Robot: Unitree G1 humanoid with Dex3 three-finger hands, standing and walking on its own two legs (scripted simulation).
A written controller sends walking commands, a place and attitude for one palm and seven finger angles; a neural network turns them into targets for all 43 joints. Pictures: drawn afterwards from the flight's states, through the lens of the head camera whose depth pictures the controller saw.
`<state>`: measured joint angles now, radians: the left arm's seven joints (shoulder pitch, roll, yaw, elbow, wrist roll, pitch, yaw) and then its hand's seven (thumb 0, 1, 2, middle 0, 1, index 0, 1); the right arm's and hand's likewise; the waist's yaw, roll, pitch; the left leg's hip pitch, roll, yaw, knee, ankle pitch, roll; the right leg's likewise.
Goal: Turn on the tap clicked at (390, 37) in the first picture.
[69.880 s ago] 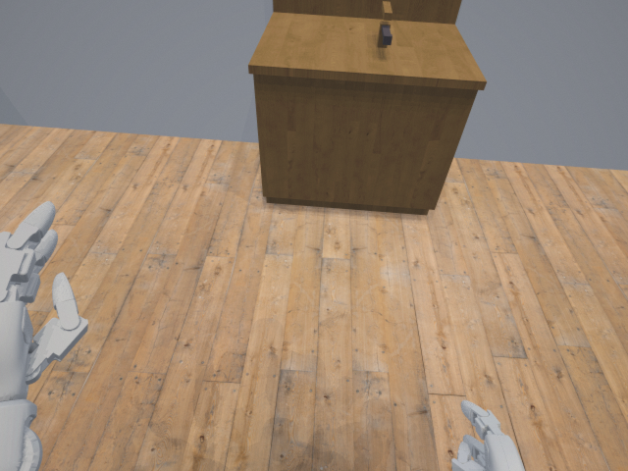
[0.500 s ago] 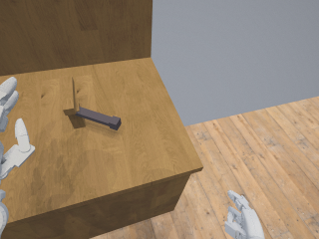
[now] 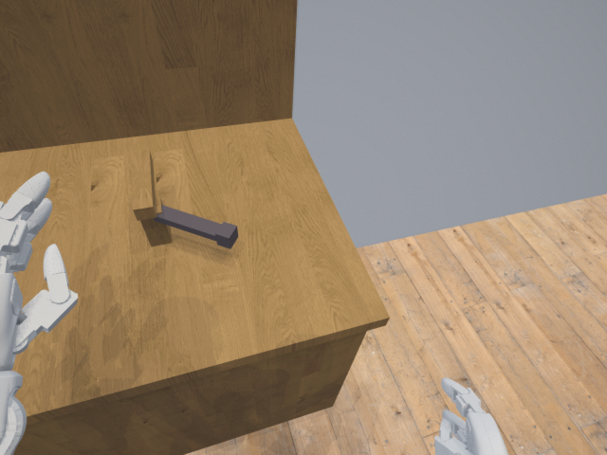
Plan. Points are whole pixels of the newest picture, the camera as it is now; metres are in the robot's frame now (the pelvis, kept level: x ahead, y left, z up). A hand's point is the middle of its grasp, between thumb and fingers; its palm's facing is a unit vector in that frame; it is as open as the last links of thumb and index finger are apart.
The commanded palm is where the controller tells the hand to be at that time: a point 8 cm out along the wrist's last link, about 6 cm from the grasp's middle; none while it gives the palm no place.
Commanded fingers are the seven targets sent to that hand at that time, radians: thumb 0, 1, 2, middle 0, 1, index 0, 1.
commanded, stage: turn the palm inward beside the body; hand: left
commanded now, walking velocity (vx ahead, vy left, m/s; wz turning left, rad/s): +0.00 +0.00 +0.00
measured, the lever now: (227, 235) +0.43 +0.16 +0.01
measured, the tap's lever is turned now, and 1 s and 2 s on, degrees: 53 53 53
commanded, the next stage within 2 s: none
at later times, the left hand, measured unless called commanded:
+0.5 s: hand (64, 345) +0.18 +0.24 +0.15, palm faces +0.54 -0.78 -0.32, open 7.4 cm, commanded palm +0.13 +0.26 +0.16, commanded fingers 0.00 0.90 0.90 -0.20 -0.30 -0.20 -0.30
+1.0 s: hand (127, 342) +0.20 +0.20 +0.13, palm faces +0.42 -0.86 -0.28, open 7.4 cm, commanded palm +0.14 +0.24 +0.14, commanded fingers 0.00 0.90 0.90 -0.20 -0.30 -0.20 -0.30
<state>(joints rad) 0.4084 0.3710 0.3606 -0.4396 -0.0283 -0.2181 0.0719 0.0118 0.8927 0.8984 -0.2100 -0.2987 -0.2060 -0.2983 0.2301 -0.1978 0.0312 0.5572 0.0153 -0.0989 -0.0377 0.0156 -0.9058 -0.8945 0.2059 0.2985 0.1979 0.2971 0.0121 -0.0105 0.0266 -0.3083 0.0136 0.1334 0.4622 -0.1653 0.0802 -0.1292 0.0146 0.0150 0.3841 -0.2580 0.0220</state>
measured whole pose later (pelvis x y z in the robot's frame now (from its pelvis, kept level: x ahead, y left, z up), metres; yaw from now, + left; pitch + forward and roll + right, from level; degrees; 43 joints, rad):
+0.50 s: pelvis -0.04 -0.05 -0.02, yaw +7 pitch -2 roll -2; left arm 0.14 0.37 0.29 -0.24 -0.03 -0.07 0.12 0.01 0.89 0.90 -0.21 -0.30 -0.21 -0.30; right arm 0.11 -0.23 0.05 0.68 0.01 -0.11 -0.03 0.01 -0.91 -0.89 0.21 0.30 0.20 0.30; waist 0.06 0.03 0.03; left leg -0.44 0.00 -0.01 0.64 -0.18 0.02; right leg -0.26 0.02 -0.12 0.65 -0.36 -0.04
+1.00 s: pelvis +0.01 -0.06 -0.02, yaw +3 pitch +2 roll +0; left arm 0.47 0.32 0.32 -0.41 -0.18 -0.08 0.06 0.01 0.90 0.90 -0.21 -0.30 -0.20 -0.30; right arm 0.23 -0.26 -0.01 0.66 0.02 -0.20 -0.06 0.02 -0.91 -0.89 0.20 0.30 0.20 0.30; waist 0.05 0.04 -0.05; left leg -0.45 -0.01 -0.04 0.70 -0.28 0.00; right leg -0.27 0.06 -0.06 0.67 -0.44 -0.07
